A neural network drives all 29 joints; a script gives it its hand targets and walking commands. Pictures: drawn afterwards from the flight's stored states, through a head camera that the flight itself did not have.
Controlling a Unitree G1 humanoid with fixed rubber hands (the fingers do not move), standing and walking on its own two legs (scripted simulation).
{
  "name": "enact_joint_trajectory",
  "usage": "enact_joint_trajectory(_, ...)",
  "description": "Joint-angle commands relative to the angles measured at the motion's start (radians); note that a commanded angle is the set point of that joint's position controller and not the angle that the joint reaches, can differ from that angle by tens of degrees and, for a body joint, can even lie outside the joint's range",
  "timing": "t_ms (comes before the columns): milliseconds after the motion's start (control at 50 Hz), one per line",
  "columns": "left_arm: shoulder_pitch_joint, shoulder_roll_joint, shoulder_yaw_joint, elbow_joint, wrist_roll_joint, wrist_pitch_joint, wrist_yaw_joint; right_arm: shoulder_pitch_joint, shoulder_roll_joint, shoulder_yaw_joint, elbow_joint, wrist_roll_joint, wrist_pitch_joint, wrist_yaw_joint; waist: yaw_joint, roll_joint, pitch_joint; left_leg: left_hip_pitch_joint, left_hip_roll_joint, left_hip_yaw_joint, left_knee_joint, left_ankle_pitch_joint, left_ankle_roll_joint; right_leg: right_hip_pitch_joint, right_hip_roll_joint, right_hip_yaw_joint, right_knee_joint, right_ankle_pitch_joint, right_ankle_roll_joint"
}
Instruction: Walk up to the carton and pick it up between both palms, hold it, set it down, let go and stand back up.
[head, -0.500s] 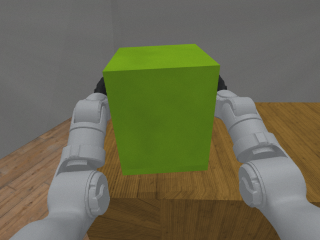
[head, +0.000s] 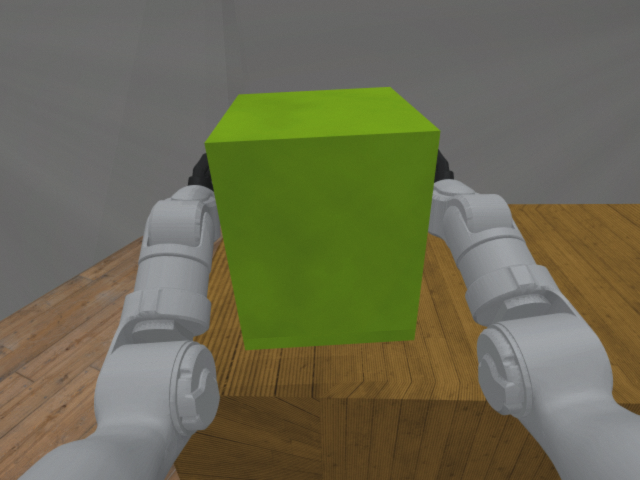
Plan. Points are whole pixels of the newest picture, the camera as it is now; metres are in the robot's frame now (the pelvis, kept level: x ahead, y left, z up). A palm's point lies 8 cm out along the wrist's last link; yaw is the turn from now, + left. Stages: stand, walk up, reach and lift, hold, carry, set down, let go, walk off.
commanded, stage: set down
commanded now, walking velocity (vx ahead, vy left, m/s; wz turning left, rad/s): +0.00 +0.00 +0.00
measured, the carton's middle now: (321, 210) +0.38 +0.00 +0.25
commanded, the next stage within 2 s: none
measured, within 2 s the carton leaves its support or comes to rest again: neither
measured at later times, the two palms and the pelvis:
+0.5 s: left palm (208, 212) +0.42 +0.15 +0.23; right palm (420, 216) +0.41 -0.14 +0.22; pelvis +0.01 +0.00 +0.00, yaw +0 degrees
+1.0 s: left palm (215, 215) +0.43 +0.15 +0.22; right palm (421, 226) +0.41 -0.15 +0.20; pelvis +0.02 +0.01 +0.00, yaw +0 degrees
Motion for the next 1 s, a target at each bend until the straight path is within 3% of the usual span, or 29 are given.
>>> enact_joint_trajectory(0, -0.963, -0.660, -0.324, -0.265, -0.222, -0.107, -0.136, -1.114, 0.753, 0.278, -0.521, 0.261, -0.083, 0.128, 0.026, -0.008, -0.367, -0.058, -0.091, -0.030, -0.142, 0.118, 0.029, 0.219, 0.082, 0.058, -0.101, 0.078, 0.032)
enact_joint_trajectory(60, -0.957, -0.646, -0.302, -0.186, -0.207, -0.137, -0.147, -1.106, 0.747, 0.218, -0.418, 0.191, -0.114, 0.142, 0.021, -0.014, -0.324, -0.097, -0.077, -0.032, -0.174, 0.006, 0.028, 0.187, 0.074, 0.052, -0.114, -0.018, 0.020)
enact_joint_trajectory(80, -1.017, -0.659, -0.291, -0.187, -0.197, -0.154, -0.143, -1.114, 0.732, 0.187, -0.375, 0.165, -0.129, 0.147, 0.005, 0.018, -0.292, -0.100, -0.072, -0.025, -0.183, -0.038, 0.015, 0.147, 0.069, 0.051, -0.114, -0.080, 0.014)
enact_joint_trajectory(120, -0.986, -0.612, -0.241, -0.144, -0.166, -0.171, -0.160, -1.102, 0.731, 0.173, -0.350, 0.125, -0.162, 0.158, 0.029, -0.017, -0.297, -0.099, -0.069, -0.027, -0.208, -0.075, 0.033, 0.188, 0.062, 0.043, -0.117, -0.103, 0.021)
enact_joint_trajectory(140, -1.029, -0.597, -0.237, -0.140, -0.153, -0.190, -0.159, -1.068, 0.718, 0.137, -0.321, 0.091, -0.181, 0.161, 0.005, -0.004, -0.271, -0.106, -0.067, -0.020, -0.214, -0.087, 0.027, 0.179, 0.060, 0.041, -0.113, -0.129, 0.017)
enact_joint_trajectory(160, -0.975, -0.561, -0.169, -0.078, -0.105, -0.198, -0.168, -1.041, 0.709, 0.109, -0.292, 0.055, -0.190, 0.167, 0.026, -0.042, -0.200, -0.124, -0.070, -0.016, -0.230, -0.120, 0.043, 0.172, 0.057, 0.033, -0.128, -0.167, 0.026)
enact_joint_trajectory(200, -0.924, -0.539, -0.117, -0.033, -0.067, -0.217, -0.188, -0.959, 0.674, 0.026, -0.230, -0.006, -0.222, 0.179, 0.016, -0.041, -0.142, -0.126, -0.066, -0.002, -0.244, -0.151, 0.049, 0.156, 0.052, 0.032, -0.132, -0.212, 0.024)
enact_joint_trajectory(240, -0.905, -0.531, -0.147, -0.038, -0.054, -0.238, -0.192, -0.950, 0.657, 0.039, -0.228, -0.039, -0.265, 0.187, 0.013, -0.045, -0.194, -0.100, -0.062, 0.007, -0.259, -0.142, 0.042, 0.201, 0.059, 0.011, -0.114, -0.189, 0.029)
enact_joint_trajectory(260, -0.864, -0.512, -0.137, -0.030, -0.040, -0.238, -0.198, -0.880, 0.636, 0.028, -0.193, -0.050, -0.266, 0.184, -0.007, -0.037, -0.188, -0.099, -0.058, 0.002, -0.262, -0.130, 0.040, 0.240, 0.060, 0.009, -0.112, -0.145, 0.032)
enact_joint_trajectory(320, -0.848, -0.566, -0.234, -0.079, -0.066, -0.262, -0.187, -0.866, 0.617, 0.052, -0.243, -0.065, -0.310, 0.189, -0.042, 0.018, -0.271, -0.047, -0.049, -0.011, -0.251, -0.089, 0.009, 0.258, 0.064, 0.000, -0.101, -0.079, 0.022)
enact_joint_trajectory(360, -0.869, -0.596, -0.331, -0.208, -0.111, -0.285, -0.167, -0.860, 0.657, 0.146, -0.318, -0.006, -0.327, 0.178, -0.034, 0.040, -0.409, 0.079, -0.068, -0.009, -0.174, 0.159, -0.020, 0.264, 0.073, 0.001, -0.092, 0.084, 0.023)
enact_joint_trajectory(400, -0.800, -0.626, -0.379, -0.218, -0.122, -0.285, -0.154, -0.849, 0.644, 0.197, -0.388, 0.022, -0.342, 0.165, -0.036, 0.039, -0.463, 0.150, -0.071, -0.017, -0.124, 0.307, -0.036, 0.275, 0.081, 0.002, -0.086, 0.185, 0.024)
enact_joint_trajectory(460, -0.746, -0.656, -0.426, -0.282, -0.143, -0.275, -0.141, -0.871, 0.651, 0.242, -0.510, 0.062, -0.358, 0.145, -0.038, 0.037, -0.532, 0.223, -0.075, -0.024, -0.086, 0.432, -0.048, 0.286, 0.095, -0.001, -0.085, 0.266, 0.023)
enact_joint_trajectory(480, -0.721, -0.685, -0.468, -0.310, -0.149, -0.278, -0.130, -0.907, 0.652, 0.286, -0.616, 0.083, -0.382, 0.141, -0.023, 0.043, -0.592, 0.214, -0.076, -0.033, -0.070, 0.488, -0.054, 0.325, 0.096, -0.003, -0.070, 0.336, 0.027)
enact_joint_trajectory(500, -0.694, -0.672, -0.458, -0.307, -0.149, -0.267, -0.127, -0.862, 0.651, 0.304, -0.587, 0.104, -0.366, 0.134, -0.017, 0.055, -0.550, 0.212, -0.084, -0.033, -0.052, 0.527, -0.056, 0.314, 0.089, 0.007, -0.066, 0.370, 0.026)
enact_joint_trajectory(520, -0.673, -0.674, -0.456, -0.327, -0.158, -0.262, -0.129, -0.872, 0.649, 0.313, -0.654, 0.109, -0.367, 0.127, -0.024, 0.030, -0.559, 0.220, -0.082, -0.033, -0.049, 0.532, -0.051, 0.332, 0.088, 0.005, -0.067, 0.391, 0.031)
enact_joint_trajectory(540, -0.654, -0.683, -0.451, -0.292, -0.143, -0.260, -0.129, -0.852, 0.649, 0.319, -0.604, 0.108, -0.363, 0.121, -0.024, 0.032, -0.515, 0.204, -0.085, -0.038, -0.059, 0.513, -0.049, 0.321, 0.085, 0.006, -0.069, 0.386, 0.032)
enact_joint_trajectory(580, -0.638, -0.717, -0.462, -0.313, -0.154, -0.247, -0.128, -0.927, 0.626, 0.322, -0.717, 0.116, -0.382, 0.122, -0.025, 0.031, -0.555, 0.249, -0.072, -0.051, -0.044, 0.566, -0.058, 0.304, 0.096, -0.002, -0.067, 0.371, 0.023)
enact_joint_trajectory(600, -0.635, -0.712, -0.468, -0.306, -0.144, -0.241, -0.133, -0.939, 0.643, 0.328, -0.737, 0.120, -0.389, 0.113, -0.024, 0.039, -0.543, 0.247, -0.080, -0.042, -0.046, 0.539, -0.049, 0.315, 0.087, 0.007, -0.070, 0.404, 0.028)
enact_joint_trajectory(640, -0.689, -0.721, -0.456, -0.292, -0.138, -0.248, -0.129, -0.964, 0.639, 0.325, -0.703, 0.109, -0.388, 0.119, -0.020, 0.046, -0.499, 0.216, -0.079, -0.044, -0.060, 0.484, -0.051, 0.271, 0.089, -0.006, -0.078, 0.323, 0.030)
enact_joint_trajectory(680, -0.660, -0.730, -0.412, -0.191, -0.132, -0.243, -0.143, -0.963, 0.614, 0.275, -0.645, 0.067, -0.389, 0.123, -0.034, 0.028, -0.418, 0.184, -0.072, -0.045, -0.082, 0.386, -0.046, 0.235, 0.087, -0.004, -0.091, 0.240, 0.023)
enact_joint_trajectory(720, -0.652, -0.677, -0.352, -0.125, -0.094, -0.251, -0.153, -0.954, 0.626, 0.253, -0.588, 0.028, -0.390, 0.129, -0.011, -0.008, -0.367, 0.119, -0.078, -0.030, -0.124, 0.266, -0.015, 0.267, 0.071, 0.006, -0.100, 0.194, 0.032)
enact_joint_trajectory(780, -0.712, -0.703, -0.360, -0.133, -0.098, -0.277, -0.159, -0.943, 0.625, 0.191, -0.539, -0.012, -0.409, 0.144, -0.037, 0.010, -0.393, 0.169, -0.069, -0.025, -0.119, 0.257, -0.035, 0.226, 0.073, -0.005, -0.096, 0.150, 0.021)
enact_joint_trajectory(800, -0.719, -0.684, -0.349, -0.117, -0.077, -0.282, -0.160, -0.955, 0.611, 0.174, -0.506, -0.024, -0.415, 0.153, -0.035, 0.039, -0.380, 0.153, -0.070, -0.023, -0.128, 0.207, -0.031, 0.209, 0.070, -0.004, -0.105, 0.113, 0.019)
enact_joint_trajectory(860, -0.633, -0.649, -0.280, 0.006, -0.034, -0.283, -0.168, -0.933, 0.589, 0.122, -0.450, -0.062, -0.421, 0.167, -0.019, 0.013, -0.289, 0.102, -0.073, -0.015, -0.152, 0.131, -0.017, 0.190, 0.061, -0.005, -0.117, 0.055, 0.026)
enact_joint_trajectory(880, -0.653, -0.628, -0.259, -0.008, -0.016, -0.291, -0.173, -0.885, 0.574, 0.080, -0.396, -0.093, -0.426, 0.169, -0.036, 0.011, -0.272, 0.113, -0.068, -0.010, -0.169, 0.104, -0.021, 0.206, 0.056, -0.011, -0.119, 0.042, 0.022)
enact_joint_trajectory(920, -0.604, -0.578, -0.195, 0.035, 0.008, -0.297, -0.190, -0.805, 0.564, 0.072, -0.313, -0.121, -0.410, 0.179, -0.018, -0.042, -0.198, 0.081, -0.066, -0.004, -0.199, 0.059, -0.005, 0.232, 0.057, -0.011, -0.132, 0.002, 0.031)
enact_joint_trajectory(960, -0.641, -0.579, -0.193, 0.034, 0.012, -0.319, -0.197, -0.813, 0.547, 0.024, -0.298, -0.152, -0.428, 0.193, -0.040, -0.008, -0.208, 0.058, -0.063, 0.004, -0.217, -0.016, -0.009, 0.209, 0.051, -0.011, -0.129, -0.054, 0.021)
enact_joint_trajectory(980, -0.662, -0.603, -0.225, -0.019, -0.014, -0.331, -0.188, -0.832, 0.551, 0.048, -0.345, -0.143, -0.442, 0.203, -0.031, -0.014, -0.268, 0.075, -0.056, -0.008, -0.215, 0.028, -0.018, 0.222, 0.057, -0.022, -0.117, -0.023, 0.021)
